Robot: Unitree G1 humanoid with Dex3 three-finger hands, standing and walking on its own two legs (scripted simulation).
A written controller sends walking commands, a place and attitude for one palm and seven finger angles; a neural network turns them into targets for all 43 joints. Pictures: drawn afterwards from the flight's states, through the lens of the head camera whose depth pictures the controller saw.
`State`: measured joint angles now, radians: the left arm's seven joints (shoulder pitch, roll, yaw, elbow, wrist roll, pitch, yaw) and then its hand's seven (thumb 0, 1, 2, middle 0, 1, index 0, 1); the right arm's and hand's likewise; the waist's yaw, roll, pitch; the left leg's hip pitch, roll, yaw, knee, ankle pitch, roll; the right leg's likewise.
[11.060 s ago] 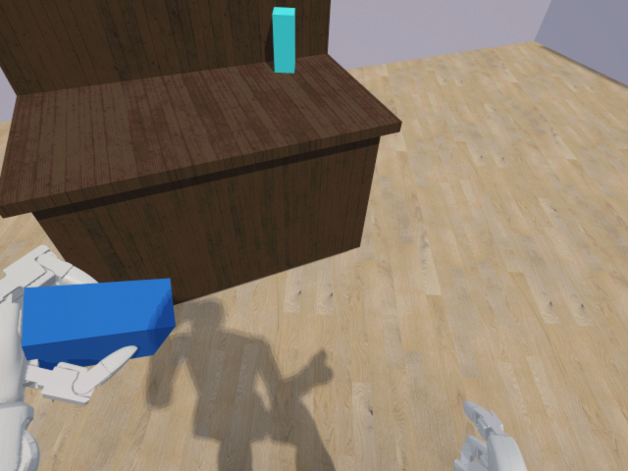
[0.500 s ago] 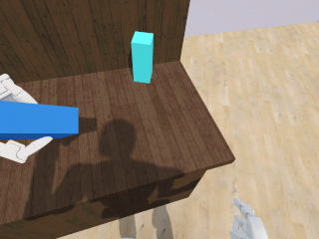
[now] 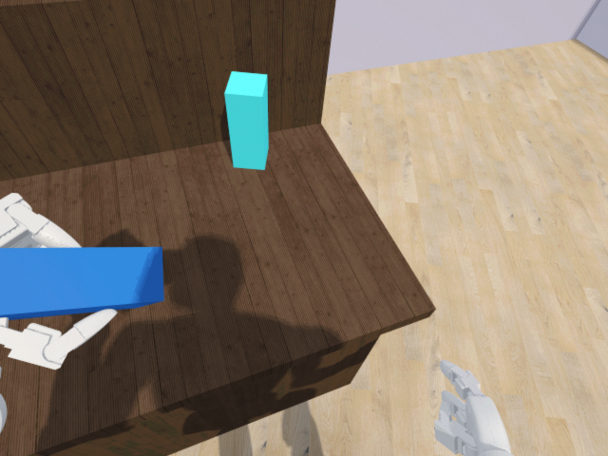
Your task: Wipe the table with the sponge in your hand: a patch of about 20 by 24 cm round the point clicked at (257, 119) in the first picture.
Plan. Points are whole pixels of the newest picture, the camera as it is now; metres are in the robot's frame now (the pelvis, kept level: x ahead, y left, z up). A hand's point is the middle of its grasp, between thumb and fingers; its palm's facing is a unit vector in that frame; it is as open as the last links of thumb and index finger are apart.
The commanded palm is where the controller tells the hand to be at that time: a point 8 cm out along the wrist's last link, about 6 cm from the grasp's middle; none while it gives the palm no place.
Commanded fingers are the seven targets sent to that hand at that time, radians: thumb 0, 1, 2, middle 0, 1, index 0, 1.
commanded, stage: come to a stop and stand still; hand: left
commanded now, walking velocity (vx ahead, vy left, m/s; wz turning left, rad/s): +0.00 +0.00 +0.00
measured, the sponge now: (104, 283) +0.23 +0.22 +0.16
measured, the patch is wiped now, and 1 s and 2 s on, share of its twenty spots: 0.00 0.00 0.00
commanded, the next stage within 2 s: look again from close up in 0.74 s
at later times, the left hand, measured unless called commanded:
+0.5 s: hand (25, 314) +0.20 +0.28 +0.15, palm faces +0.34 -0.83 -0.44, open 9.3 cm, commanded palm +0.14 +0.30 +0.17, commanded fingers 0.00 0.10 1.30 -1.20 -1.60 -1.20 -1.60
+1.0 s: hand (35, 303) +0.21 +0.28 +0.15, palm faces +0.36 -0.85 -0.39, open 9.3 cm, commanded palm +0.15 +0.30 +0.17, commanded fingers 0.00 0.10 1.30 -1.20 -1.60 -1.20 -1.60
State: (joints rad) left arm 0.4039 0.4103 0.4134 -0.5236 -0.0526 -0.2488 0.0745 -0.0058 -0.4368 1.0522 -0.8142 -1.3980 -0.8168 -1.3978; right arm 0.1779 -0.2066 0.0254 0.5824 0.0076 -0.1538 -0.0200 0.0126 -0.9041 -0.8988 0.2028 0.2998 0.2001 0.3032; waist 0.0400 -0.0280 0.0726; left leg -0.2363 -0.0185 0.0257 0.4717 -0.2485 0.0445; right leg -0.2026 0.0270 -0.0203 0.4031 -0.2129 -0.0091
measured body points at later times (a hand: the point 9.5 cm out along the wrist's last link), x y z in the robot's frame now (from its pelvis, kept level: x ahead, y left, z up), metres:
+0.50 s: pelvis -0.02 +0.02 +0.00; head +0.01 +0.05 +0.45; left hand +0.18 +0.32 +0.17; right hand +0.15 -0.20 -0.08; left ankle +0.00 +0.08 -0.74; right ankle +0.00 -0.12 -0.74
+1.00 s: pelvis -0.01 +0.02 +0.00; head +0.03 +0.05 +0.45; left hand +0.18 +0.32 +0.17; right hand +0.19 -0.20 -0.06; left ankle +0.00 +0.08 -0.74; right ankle +0.00 -0.12 -0.74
